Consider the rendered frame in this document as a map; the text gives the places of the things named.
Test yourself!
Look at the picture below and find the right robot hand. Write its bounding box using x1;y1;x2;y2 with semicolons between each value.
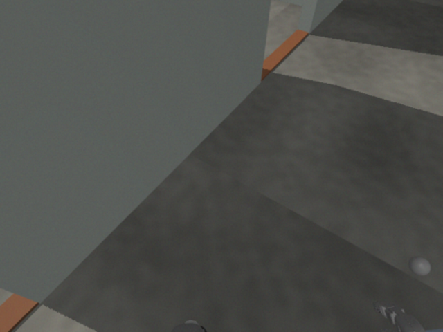
372;301;426;332

